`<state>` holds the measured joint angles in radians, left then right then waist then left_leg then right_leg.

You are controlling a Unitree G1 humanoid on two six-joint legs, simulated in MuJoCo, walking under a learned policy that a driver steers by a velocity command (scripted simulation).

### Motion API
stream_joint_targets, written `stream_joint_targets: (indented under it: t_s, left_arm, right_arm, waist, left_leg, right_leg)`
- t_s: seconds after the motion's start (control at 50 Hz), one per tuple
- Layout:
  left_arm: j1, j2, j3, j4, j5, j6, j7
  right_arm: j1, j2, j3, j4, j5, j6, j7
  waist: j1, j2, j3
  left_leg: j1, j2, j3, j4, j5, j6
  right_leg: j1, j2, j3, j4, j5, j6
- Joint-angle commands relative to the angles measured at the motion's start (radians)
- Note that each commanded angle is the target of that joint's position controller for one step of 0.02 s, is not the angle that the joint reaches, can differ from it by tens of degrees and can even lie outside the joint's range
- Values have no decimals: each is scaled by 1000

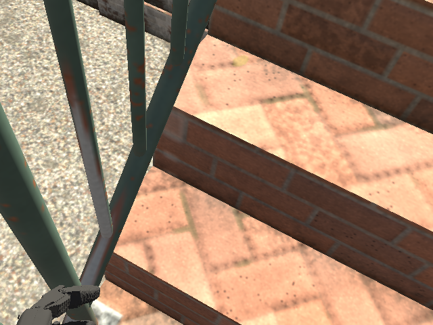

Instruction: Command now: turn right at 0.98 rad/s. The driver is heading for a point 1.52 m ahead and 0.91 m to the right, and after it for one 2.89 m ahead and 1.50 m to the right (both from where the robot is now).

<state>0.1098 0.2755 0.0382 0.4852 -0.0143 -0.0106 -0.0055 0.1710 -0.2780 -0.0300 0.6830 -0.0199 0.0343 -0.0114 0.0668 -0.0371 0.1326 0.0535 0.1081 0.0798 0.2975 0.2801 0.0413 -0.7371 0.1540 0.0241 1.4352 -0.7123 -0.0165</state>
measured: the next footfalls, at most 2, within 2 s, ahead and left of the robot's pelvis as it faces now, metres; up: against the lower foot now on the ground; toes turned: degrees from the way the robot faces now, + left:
left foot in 0.20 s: +0.01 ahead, +0.22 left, -0.05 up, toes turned -29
right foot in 1.20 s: -0.38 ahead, -0.12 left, -0.29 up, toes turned -23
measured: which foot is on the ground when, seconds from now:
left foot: down 0.00-0.00, up 0.02-0.18, down 0.20-1.00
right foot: down 0.00-0.16, up 0.18-1.00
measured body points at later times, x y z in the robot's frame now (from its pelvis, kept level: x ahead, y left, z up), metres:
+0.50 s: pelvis -0.04 +0.17 -0.09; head +0.00 +0.23 +0.36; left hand +0.26 +0.25 -0.19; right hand -0.07 -0.10 -0.15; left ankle -0.02 +0.24 -0.82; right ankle -0.14 +0.04 -0.53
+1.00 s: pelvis -0.14 +0.10 -0.09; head -0.12 +0.11 +0.36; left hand +0.20 -0.02 -0.08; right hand -0.26 -0.14 -0.19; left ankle -0.02 +0.23 -0.81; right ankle -0.27 +0.01 -0.66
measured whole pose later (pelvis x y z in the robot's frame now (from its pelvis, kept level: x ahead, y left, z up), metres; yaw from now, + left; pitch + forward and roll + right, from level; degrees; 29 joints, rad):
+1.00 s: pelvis -0.14 +0.10 -0.09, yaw -43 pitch +5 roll +1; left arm -0.12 0.23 -0.08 0.40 -0.03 0.06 0.05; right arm 0.32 -0.20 -0.03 0.63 -0.03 -0.03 0.04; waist -0.15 -0.04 -0.08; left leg -0.36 0.17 0.15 0.59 -0.31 0.07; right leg -0.79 -0.20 -0.01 1.56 -0.35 -0.07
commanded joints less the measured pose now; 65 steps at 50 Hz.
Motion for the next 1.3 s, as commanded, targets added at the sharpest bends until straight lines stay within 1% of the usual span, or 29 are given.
stream_joint_targets:
  t_s: [0.02,0.06,0.12,0.14,0.18,0.2,0.22,0.24,0.32,0.46,0.68,0.7,0.72,0.8,0.82,0.84,0.86,0.9,0.96,1.06,1.12,1.14,1.16,1.18,1.2,1.22,1.24,1.28,1.3]
  left_arm:
    - [278,170,65,66,42,-19,20]
    - [60,68,58,-27,-11,22,55]
    - [-180,-27,34,-56,-64,-4,118]
    - [-90,-14,38,-39,-77,0,146]
    - [-115,-121,20,-47,-30,-25,165]
    - [-153,-149,2,-57,-21,-48,101]
    - [-156,-161,-3,-41,-58,-44,44]
    - [83,-131,-5,-52,-64,-53,12]
    - [19,-22,18,22,-65,16,39]
    - [-30,-24,5,-2,16,68,50]
    - [-158,-39,-75,-23,-47,13,24]
    - [-371,-108,-102,-65,-10,30,54]
    - [-345,-110,-114,-55,2,51,51]
    - [-387,-1,-100,-109,24,71,31]
    - [-381,-11,-105,-102,4,70,21]
    - [-261,-59,-117,-88,-53,-4,-20]
    - [-398,-22,-110,-97,-18,24,-7]
    - [-293,-2,-106,-126,28,40,35]
    - [-283,-53,-129,-133,-18,56,58]
    - [-232,-1,-99,-205,-27,133,77]
    - [78,-67,-40,92,-34,23,-35]
    - [77,-53,-34,102,-10,21,-29]
    - [223,155,60,174,127,100,68]
    - [80,-53,-67,214,70,34,13]
    - [64,-67,-91,213,89,25,-10]
    - [547,35,-34,415,20,-19,-28]
    - [480,205,22,503,32,-11,-33]
    - [489,124,49,464,40,3,6]
    - [558,100,66,472,18,21,35]
  right_arm:
    - [-288,-57,16,-310,56,-16,-20]
    - [-25,-181,-20,-229,87,-32,20]
    - [321,-96,22,-166,39,43,33]
    - [243,-62,28,-143,10,56,33]
    - [175,16,30,-122,-33,78,28]
    - [300,-53,-11,-83,12,70,-7]
    - [282,-46,3,-42,-4,85,-52]
    - [112,-186,-16,-119,-20,96,-85]
    - [0,-128,0,-233,-34,10,-83]
    - [35,-37,40,-237,-45,-34,-103]
    - [190,-94,-12,-230,-47,22,-86]
    - [-18,-11,-10,-245,-28,-47,-74]
    - [-45,-81,-13,-239,-14,-106,-52]
    - [59,-84,3,-203,-13,-143,16]
    - [33,-87,1,-192,-26,-144,32]
    - [278,-166,-21,-93,-10,-85,-35]
    - [155,-44,8,-157,-37,-81,3]
    - [62,-76,-22,-177,-16,-73,39]
    - [165,-100,-65,-115,0,-83,62]
    - [34,-70,-72,-77,30,-145,32]
    - [61,-57,-40,-88,68,-29,13]
    - [54,-16,-26,-102,62,-13,-7]
    - [-454,98,-21,-297,141,-23,-108]
    - [-180,280,90,-276,47,-50,-49]
    - [-98,241,66,-286,38,-37,-17]
    - [-314,248,63,-253,67,-94,16]
    - [43,189,38,-168,32,-95,36]
    - [-130,158,57,-134,-4,-117,58]
    - [-349,272,91,-195,-23,-123,56]
  waist:
    - [23,-205,-448]
    - [-63,-274,-387]
    - [-229,-93,-17]
    - [-176,156,-10]
    - [-174,300,-77]
    - [-248,372,-143]
    - [-174,259,-200]
    - [3,445,-344]
    - [-65,-56,-202]
    - [-97,195,-158]
    - [-186,113,-120]
    - [-179,5,-319]
    - [-162,115,-364]
    - [-207,142,-238]
    - [-192,167,-212]
    - [-191,33,-140]
    - [-220,146,-177]
    - [-122,119,-179]
    - [-211,19,-260]
    - [-178,198,-300]
    - [-86,89,-192]
    - [-66,50,-203]
    - [152,-245,-159]
    - [-92,-245,-31]
    - [-160,-124,44]
    - [84,-80,-115]
    - [-105,-436,-298]
    - [56,-281,-483]
    - [151,-329,-506]
  left_leg:
    - [-343,-179,-86,747,-76,-37]
    - [-613,-197,-373,1129,-780,-231]
    - [-372,40,-593,619,-1114,-97]
    - [-219,42,-396,135,-564,-33]
    - [-76,-25,-377,178,-53,-25]
    - [-93,-13,-403,278,659,-140]
    - [-50,-26,-312,292,850,-283]
    - [15,72,-464,235,1022,-214]
    - [-94,162,-568,212,87,-57]
    - [-146,79,-289,176,56,66]
    - [-102,251,-340,0,-642,216]
    - [-247,255,-248,-29,-504,197]
    - [-247,224,-210,-34,-589,214]
    - [-127,289,-293,-25,-564,231]
    - [-107,260,-269,-11,-560,257]
    - [-48,301,-312,-47,-814,187]
    - [-84,283,-306,-55,-602,279]
    - [-184,339,-347,10,-668,301]
    - [-211,322,-313,82,-686,285]
    - [-419,258,-130,425,-439,127]
    - [-520,60,0,671,-774,-16]
    - [-522,24,20,828,-759,-26]
    - [-1075,-46,-47,1856,-707,-56]
    - [-999,-110,-27,1650,-1158,-21]
    - [-1028,-216,-171,1906,-1114,-48]
    - [-736,-66,59,1990,-1097,-101]
    - [-1204,-92,153,2142,-1134,-181]
    - [-1311,-10,87,1912,-957,-216]
    - [-1227,25,108,1764,-983,-249]
  right_leg:
    - [490,-59,470,-490,662,-196]
    - [489,-182,624,-367,655,-327]
    - [-395,-144,556,-42,472,-28]
    - [-433,-43,359,79,283,40]
    - [-613,70,233,562,-29,106]
    - [-512,45,105,850,-45,117]
    - [-493,53,71,893,4,99]
    - [-489,-3,1,940,31,175]
    - [-596,-103,178,924,377,196]
    - [-442,-81,108,622,682,207]
    - [-420,-251,102,53,446,220]
    - [-190,-198,-150,223,448,67]
    - [-152,-213,-198,159,404,-3]
    - [-292,-292,-44,130,279,-91]
    - [-323,-291,-59,95,330,-85]
    - [-373,-326,100,-148,393,6]
    - [-352,-316,-58,2,308,-65]
    - [-333,-402,79,116,327,-98]
    - [-205,-363,-59,206,364,-54]
    - [130,-319,-11,-303,400,-13]
    - [472,-195,-200,-962,1043,-15]
    - [521,-205,-206,-1097,1076,-24]
    - [883,-416,129,-1420,1933,-68]
    - [560,-319,-124,-1441,1650,-6]
    - [527,-403,32,-1366,1704,-8]
    - [448,-419,123,-1301,2406,199]
    - [926,-285,2,-821,2858,201]
    - [1134,-269,104,-775,2295,59]
    - [1043,-250,230,-868,2186,48]
Velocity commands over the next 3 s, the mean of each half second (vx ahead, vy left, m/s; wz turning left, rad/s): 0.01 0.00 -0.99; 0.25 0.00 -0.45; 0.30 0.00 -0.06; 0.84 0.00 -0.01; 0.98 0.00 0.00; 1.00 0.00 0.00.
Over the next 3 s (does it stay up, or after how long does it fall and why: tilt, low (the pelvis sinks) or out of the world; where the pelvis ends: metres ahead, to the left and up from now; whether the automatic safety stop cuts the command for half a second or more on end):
stays up -0.34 -0.29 -0.18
